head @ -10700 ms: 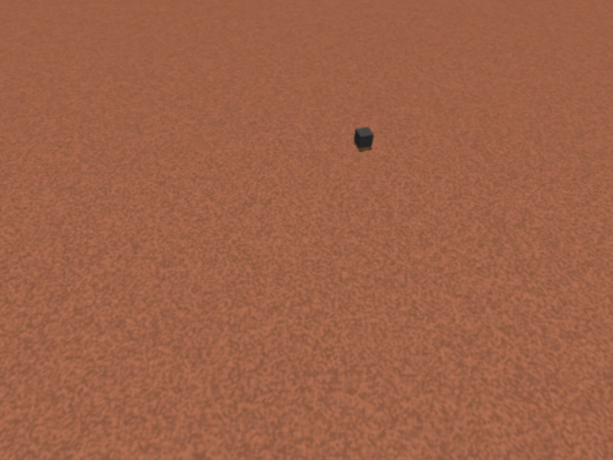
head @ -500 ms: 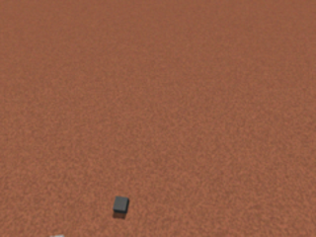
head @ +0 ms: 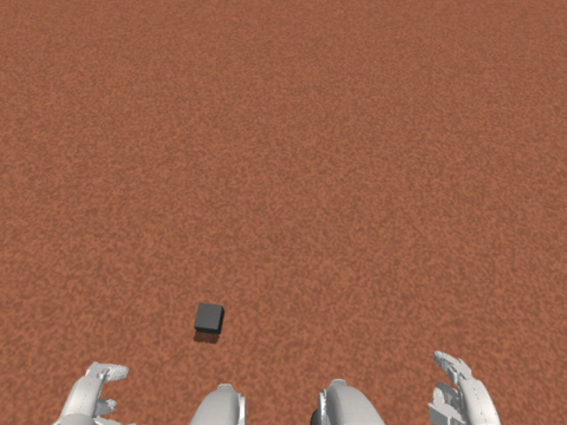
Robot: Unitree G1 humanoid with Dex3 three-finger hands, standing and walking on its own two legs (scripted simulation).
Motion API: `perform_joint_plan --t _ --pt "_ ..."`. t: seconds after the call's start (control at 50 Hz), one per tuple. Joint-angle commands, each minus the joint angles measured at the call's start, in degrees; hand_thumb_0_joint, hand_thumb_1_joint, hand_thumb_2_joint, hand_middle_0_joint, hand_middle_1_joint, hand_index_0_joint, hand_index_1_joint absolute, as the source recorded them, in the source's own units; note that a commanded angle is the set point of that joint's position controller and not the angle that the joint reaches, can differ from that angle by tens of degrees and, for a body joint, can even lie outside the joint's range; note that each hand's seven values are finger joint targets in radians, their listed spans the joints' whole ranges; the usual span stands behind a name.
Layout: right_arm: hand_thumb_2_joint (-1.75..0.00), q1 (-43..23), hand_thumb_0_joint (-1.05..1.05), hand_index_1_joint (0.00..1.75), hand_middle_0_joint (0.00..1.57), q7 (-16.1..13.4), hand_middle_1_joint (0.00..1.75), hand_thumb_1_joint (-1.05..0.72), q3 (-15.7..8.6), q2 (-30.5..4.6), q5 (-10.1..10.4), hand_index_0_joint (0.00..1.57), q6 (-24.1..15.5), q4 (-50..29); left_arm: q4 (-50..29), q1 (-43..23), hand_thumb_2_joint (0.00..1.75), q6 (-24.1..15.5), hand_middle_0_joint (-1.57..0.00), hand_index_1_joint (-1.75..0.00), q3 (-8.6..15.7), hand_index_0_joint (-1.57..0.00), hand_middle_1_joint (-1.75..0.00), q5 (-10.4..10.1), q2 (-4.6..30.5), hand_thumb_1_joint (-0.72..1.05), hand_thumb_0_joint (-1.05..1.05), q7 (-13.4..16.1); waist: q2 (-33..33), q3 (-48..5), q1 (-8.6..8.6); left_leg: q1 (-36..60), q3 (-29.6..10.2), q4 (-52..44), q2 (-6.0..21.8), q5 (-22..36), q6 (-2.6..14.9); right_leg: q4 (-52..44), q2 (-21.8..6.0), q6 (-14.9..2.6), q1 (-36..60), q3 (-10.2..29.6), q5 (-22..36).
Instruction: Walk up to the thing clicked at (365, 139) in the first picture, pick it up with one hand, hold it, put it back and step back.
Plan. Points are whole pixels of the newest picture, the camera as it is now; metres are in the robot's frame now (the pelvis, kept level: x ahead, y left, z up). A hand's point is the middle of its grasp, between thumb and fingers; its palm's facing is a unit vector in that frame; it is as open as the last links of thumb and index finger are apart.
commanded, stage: rise first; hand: left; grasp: from above
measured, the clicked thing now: (209, 318) +0.41 +0.21 -0.67
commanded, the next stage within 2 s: none
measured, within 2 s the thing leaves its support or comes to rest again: neither
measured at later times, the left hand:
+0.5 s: hand (147, 378) +0.21 +0.27 -0.32, palm faces -0.45 -0.56 -0.69, open 13.7 cm
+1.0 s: hand (164, 343) +0.30 +0.28 -0.46, palm faces -0.52 -0.22 -0.82, open 13.7 cm
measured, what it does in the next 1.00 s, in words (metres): lowers itself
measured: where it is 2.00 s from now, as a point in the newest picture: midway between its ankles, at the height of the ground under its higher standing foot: outside the picture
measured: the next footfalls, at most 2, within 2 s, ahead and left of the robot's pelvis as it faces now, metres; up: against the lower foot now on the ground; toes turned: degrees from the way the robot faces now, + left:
none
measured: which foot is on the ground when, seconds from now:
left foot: down 0.00-1.00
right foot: down 0.00-1.00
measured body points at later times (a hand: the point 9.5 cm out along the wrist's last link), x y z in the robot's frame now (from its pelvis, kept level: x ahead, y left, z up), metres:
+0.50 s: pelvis -0.04 +0.00 -0.17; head +0.13 +0.01 +0.24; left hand +0.23 +0.30 -0.28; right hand +0.16 -0.27 -0.28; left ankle +0.00 +0.11 -0.68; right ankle +0.02 -0.13 -0.68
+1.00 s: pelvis -0.09 +0.00 -0.31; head +0.12 +0.04 +0.09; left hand +0.32 +0.29 -0.41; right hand -0.01 -0.29 -0.42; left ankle +0.00 +0.11 -0.68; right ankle +0.02 -0.13 -0.68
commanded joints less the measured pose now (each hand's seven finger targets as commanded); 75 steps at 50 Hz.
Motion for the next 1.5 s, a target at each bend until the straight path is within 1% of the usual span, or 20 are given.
perform_joint_plan --t 0.0,0.04,0.08,0.12,0.16,0.2,0.3,0.34,0.36,0.44,0.52,0.64,0.74,0.82,0.86,0.98,1.04,1.1,1.22,1.48 --pt "-0.89 -0.2 0.00 0.30 0.20 -0.9 0.30 -0.86 -3.1 -8.4 0.0 0.20 -3.5 -8.7 -14.1 3.9 1.01 -0.8 -0.10 -1.10 3.0 -0.09 -1.08 2.4 10.1 -0.56 0.00 1.5 4.6 -15.1 0.42 5.0 -1.9 -4.3 -1.3 17.1 -0.64 -0.8 1.7 -2.32 3.2 0.0 11.3" --pt "-0.89 -0.7 0.00 0.30 0.20 -0.9 0.30 -0.86 -3.3 -8.7 -0.1 0.20 -3.7 -9.4 -17.2 5.4 1.01 0.2 -0.11 -1.09 3.6 -0.09 -1.07 2.6 10.6 -0.57 0.00 1.7 5.6 -15.6 0.80 4.3 -3.5 -3.4 -0.6 17.3 -0.96 1.6 1.7 -2.20 0.3 -0.4 10.2" --pt "-0.89 -1.2 0.00 0.30 0.20 -0.9 0.30 -0.86 -3.3 -9.0 -0.1 0.20 -4.1 -9.8 -20.2 2.7 1.03 1.0 -0.10 -1.09 2.2 -0.07 -1.06 3.4 10.3 -0.59 0.00 1.7 6.5 -15.6 -0.66 3.1 -4.5 -2.0 0.1 15.5 -1.12 3.4 1.7 -2.17 -4.0 -0.5 8.4" --pt "-0.90 -1.1 0.00 0.30 0.20 -1.0 0.30 -0.89 -2.7 -8.7 -0.1 0.20 -4.8 -9.6 -19.1 -0.6 1.01 1.2 -0.10 -1.09 0.7 -0.09 -1.08 5.4 10.0 -0.59 0.00 1.7 4.7 -15.6 -2.34 -1.5 -4.2 2.0 -0.3 13.6 -0.61 5.8 1.6 -2.10 -6.8 -0.3 7.9" --pt "-0.91 -2.3 0.00 0.30 0.20 -0.8 0.30 -0.91 -2.6 -8.9 -0.4 0.20 -5.6 -9.3 -14.7 -3.8 1.02 0.3 -0.11 -1.09 1.4 -0.09 -1.06 7.6 11.0 -0.61 0.00 1.7 3.7 -14.0 -2.29 -8.4 -4.1 7.0 -0.6 11.1 -0.39 10.8 1.3 -2.10 -12.9 -0.3 5.8" --pt "-0.90 -2.4 0.00 0.30 0.20 -0.4 0.30 -0.87 -2.9 -9.0 -0.6 0.20 -6.3 -9.5 -13.8 -6.3 0.99 -1.8 -0.11 -1.08 2.1 -0.09 -1.06 10.3 12.4 -0.56 0.00 1.8 3.5 -17.7 -1.60 -12.3 -3.1 11.8 -1.4 9.8 -0.02 14.6 1.2 -2.10 -16.3 0.1 4.9" --pt "-0.90 -3.2 0.00 0.30 0.20 0.8 0.30 -0.90 -3.5 -10.6 -0.2 0.20 -7.3 -9.4 -12.4 -7.6 0.90 -7.1 -0.17 -1.01 0.4 -0.18 -1.02 16.2 13.1 -0.48 0.00 2.6 4.5 -26.2 -1.43 -17.8 -4.2 19.5 -1.8 10.6 -0.50 24.5 1.0 -2.29 -24.8 0.2 5.4" --pt "-0.90 -3.4 0.00 0.30 0.20 1.4 0.30 -0.90 -3.8 -11.1 -0.1 0.20 -7.3 -8.5 -12.4 -12.7 0.90 -9.4 -0.19 -0.99 0.1 -0.19 -0.99 18.2 14.7 -0.46 0.00 3.3 6.1 -28.7 -1.64 -21.0 -4.8 23.5 -1.8 11.9 -0.68 29.1 0.8 -2.40 -29.7 0.1 6.2" --pt "-0.91 -3.3 0.00 0.30 0.20 1.6 0.30 -0.91 -3.7 -11.4 0.0 0.20 -7.1 -8.0 -11.5 -13.0 0.90 -10.0 -0.19 -1.00 1.7 -0.19 -1.00 19.3 16.8 -0.48 0.00 3.8 6.9 -30.1 -0.36 -21.1 -5.2 25.0 -1.7 13.8 -0.77 31.0 0.7 -2.57 -31.5 0.0 6.7" --pt "-0.91 -2.8 0.00 0.30 0.20 2.2 0.30 -0.91 -4.4 -12.3 0.2 0.20 -6.0 -6.2 -8.6 -18.3 0.94 -11.6 -0.16 -1.00 3.3 -0.15 -0.99 24.8 20.8 -0.51 0.00 6.3 6.7 -34.2 -0.20 -26.2 -4.6 31.2 -2.1 14.2 -0.55 36.3 0.4 -2.66 -35.8 0.2 7.7" --pt "-0.91 -1.8 0.00 0.30 0.20 2.7 0.30 -0.92 -4.6 -12.0 0.0 0.20 -5.5 -4.4 -5.3 -28.6 0.95 -13.5 -0.14 -1.00 4.3 -0.14 -1.00 28.4 24.4 -0.51 0.00 8.2 3.2 -38.3 -0.83 -36.5 -2.1 38.9 -3.0 9.1 0.83 38.9 0.4 -2.15 -36.2 1.2 6.3" --pt "-0.91 0.0 0.00 0.30 0.20 2.8 0.30 -0.92 -5.1 -12.3 -1.0 0.20 -4.7 -2.3 1.3 -41.4 0.93 -16.6 -0.17 -0.94 4.0 -0.17 -0.94 32.7 30.0 -0.46 0.00 8.2 0.6 -42.8 -1.78 -46.9 -0.4 45.5 -3.4 -1.1 1.71 40.5 0.3 -1.40 -37.2 2.1 -2.9" --pt "-0.91 1.2 0.00 0.30 0.20 3.0 0.30 -0.91 -4.8 -12.8 -1.6 0.20 -3.7 -0.7 6.8 -48.6 0.95 -18.7 -0.15 -0.96 3.1 -0.15 -0.96 36.2 32.2 -0.47 0.00 7.8 2.1 -39.4 -2.88 -51.8 -1.0 47.3 -3.5 -8.4 1.96 43.0 0.8 -1.79 -44.3 0.6 -11.0" --pt "-0.90 1.2 0.00 0.30 0.20 3.5 0.30 -0.89 -4.1 -12.9 -1.9 0.20 -2.7 0.5 11.1 -51.0 0.97 -20.9 -0.11 -0.96 4.0 -0.12 -0.97 39.4 35.2 -0.48 0.00 8.9 4.1 -36.5 -2.75 -53.8 -2.2 48.5 -3.4 -10.9 1.93 46.7 0.9 -2.11 -49.5 -1.1 -12.4" --pt "-0.90 1.6 0.00 0.30 0.20 3.9 0.30 -0.90 -3.7 -12.8 -2.3 0.20 -2.3 1.0 12.6 -53.2 0.99 -22.3 -0.08 -0.99 2.9 -0.09 -1.00 40.9 34.5 -0.50 0.00 9.5 5.1 -35.1 -3.80 -55.7 -2.5 49.4 -3.5 -11.8 2.05 47.9 0.9 -2.11 -51.1 -1.6 -12.8" --pt "-0.90 2.6 0.00 0.30 0.20 5.0 0.30 -0.90 -3.0 -13.9 -3.4 0.20 -0.6 2.6 16.0 -58.1 0.98 -24.7 -0.08 -0.96 3.0 -0.10 -0.97 47.0 36.7 -0.49 0.00 13.8 11.3 -35.9 -4.18 -51.7 -4.3 51.1 -3.2 -7.9 1.07 53.5 0.8 -2.79 -58.8 -3.4 -8.4" --pt "-0.90 3.9 0.00 0.30 0.20 5.7 0.30 -0.90 -3.1 -14.4 -4.0 0.20 0.4 3.6 16.6 -61.1 0.98 -24.6 -0.08 -0.96 1.7 -0.09 -0.97 49.6 35.3 -0.49 0.00 16.0 14.5 -37.3 -5.47 -48.3 -5.7 51.7 -2.8 -3.5 0.28 56.1 0.4 -2.72 -62.0 -4.1 -5.1" --pt "-0.90 4.6 0.00 0.30 0.20 6.3 0.30 -0.90 -3.5 -15.2 -4.7 0.20 1.4 4.3 18.2 -63.4 0.97 -23.9 -0.09 -0.94 1.0 -0.10 -0.95 51.4 35.0 -0.48 0.00 17.9 16.3 -38.0 -6.33 -45.5 -7.3 51.9 -2.5 -0.5 -0.41 58.0 -0.1 -2.50 -65.2 -4.7 -3.8" --pt "-0.90 5.0 0.00 0.30 0.20 7.0 0.30 -0.90 -3.8 -15.9 -5.7 0.20 2.4 4.8 19.9 -67.4 0.96 -22.6 -0.09 -0.93 0.2 -0.11 -0.94 53.1 35.6 -0.47 0.00 19.4 16.9 -38.0 -7.60 -45.4 -8.3 53.1 -2.4 -2.0 -0.36 59.2 -0.7 -2.20 -67.6 -4.8 -4.6" --pt "-0.91 5.4 0.00 0.30 0.20 7.9 0.30 -0.91 -1.6 -14.7 -7.5 0.20 3.8 5.1 27.2 -68.4 0.94 -24.7 -0.12 -0.94 1.5 -0.13 -0.95 56.5 39.5 -0.46 0.00 19.6 9.8 -37.3 -8.54 -56.9 -2.9 60.6 -4.3 -2.0 2.01 58.6 0.3 -2.09 -60.1 -3.5 -3.4"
